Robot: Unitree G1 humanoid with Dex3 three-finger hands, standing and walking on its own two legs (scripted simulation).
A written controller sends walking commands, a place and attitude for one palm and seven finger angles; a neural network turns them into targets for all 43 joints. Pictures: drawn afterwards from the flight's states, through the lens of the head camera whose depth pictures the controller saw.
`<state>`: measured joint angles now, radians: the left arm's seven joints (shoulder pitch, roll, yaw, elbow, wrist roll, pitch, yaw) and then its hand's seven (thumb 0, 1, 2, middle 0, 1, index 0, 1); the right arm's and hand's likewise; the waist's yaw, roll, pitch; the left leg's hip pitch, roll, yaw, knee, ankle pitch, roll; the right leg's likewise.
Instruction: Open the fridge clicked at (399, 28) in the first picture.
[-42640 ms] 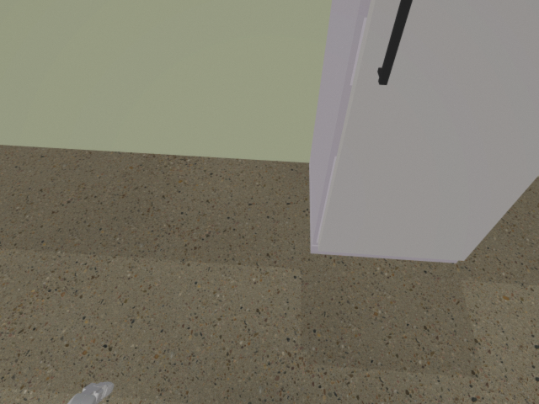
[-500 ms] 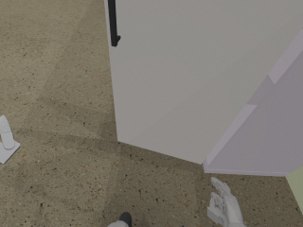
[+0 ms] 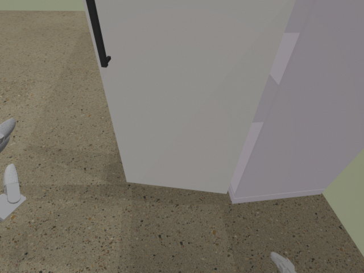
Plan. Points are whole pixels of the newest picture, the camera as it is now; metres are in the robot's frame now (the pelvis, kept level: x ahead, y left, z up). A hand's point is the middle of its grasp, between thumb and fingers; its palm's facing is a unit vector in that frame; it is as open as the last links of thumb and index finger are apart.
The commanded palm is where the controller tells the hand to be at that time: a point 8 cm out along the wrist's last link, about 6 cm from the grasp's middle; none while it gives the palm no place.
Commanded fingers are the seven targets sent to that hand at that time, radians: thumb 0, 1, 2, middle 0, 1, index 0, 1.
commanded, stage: stop stepping back and stand still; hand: left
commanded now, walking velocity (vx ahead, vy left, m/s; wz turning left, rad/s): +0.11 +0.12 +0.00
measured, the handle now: (97, 19) +0.73 +0.27 +0.25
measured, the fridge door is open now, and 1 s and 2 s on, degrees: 76 76 76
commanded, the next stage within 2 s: let the arm hang, fingers relaxed in 0.98 s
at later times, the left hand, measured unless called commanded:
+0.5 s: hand out of the picture +0.22 +0.29 +0.19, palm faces +0.44 -0.75 -0.49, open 7.4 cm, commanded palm +0.16 +0.32 +0.19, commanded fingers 0.00 0.90 0.90 -0.20 -0.30 -0.20 -0.30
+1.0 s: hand out of the picture +0.22 +0.33 +0.17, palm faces +0.43 -0.78 -0.46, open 7.4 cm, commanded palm +0.16 +0.36 +0.19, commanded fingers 0.00 0.90 0.90 -0.20 -0.30 -0.20 -0.30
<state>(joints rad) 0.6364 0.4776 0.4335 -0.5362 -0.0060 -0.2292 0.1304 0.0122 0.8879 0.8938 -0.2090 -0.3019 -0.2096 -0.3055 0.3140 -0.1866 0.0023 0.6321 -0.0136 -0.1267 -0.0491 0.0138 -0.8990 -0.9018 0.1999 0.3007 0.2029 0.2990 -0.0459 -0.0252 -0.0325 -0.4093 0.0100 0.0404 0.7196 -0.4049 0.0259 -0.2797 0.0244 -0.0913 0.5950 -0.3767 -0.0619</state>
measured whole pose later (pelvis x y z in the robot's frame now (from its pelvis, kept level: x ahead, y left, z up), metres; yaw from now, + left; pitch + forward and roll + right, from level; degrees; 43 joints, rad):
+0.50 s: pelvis +0.02 +0.02 +0.01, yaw -1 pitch +0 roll -1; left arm 0.52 0.45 0.44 -0.47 -0.02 -0.24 0.15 0.01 0.89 0.89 -0.21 -0.30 -0.21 -0.31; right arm 0.18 -0.19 0.01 0.59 0.00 -0.15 -0.06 0.01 -0.90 -0.90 0.20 0.30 0.20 0.30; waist 0.01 -0.01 0.01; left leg -0.27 0.06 0.08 0.55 -0.27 -0.01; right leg -0.24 0.01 -0.07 0.52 -0.28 -0.02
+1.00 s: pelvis +0.01 +0.06 +0.01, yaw +0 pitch +0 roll -1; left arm 0.54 0.42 0.43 -0.46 -0.03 -0.22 0.15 0.01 0.89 0.89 -0.21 -0.30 -0.21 -0.31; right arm 0.22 -0.19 0.02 0.61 -0.01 -0.13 -0.07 0.01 -0.90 -0.90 0.20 0.30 0.20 0.30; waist 0.00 -0.01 0.00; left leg -0.27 0.03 0.09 0.51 -0.25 0.03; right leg -0.22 -0.02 -0.06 0.44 -0.23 0.02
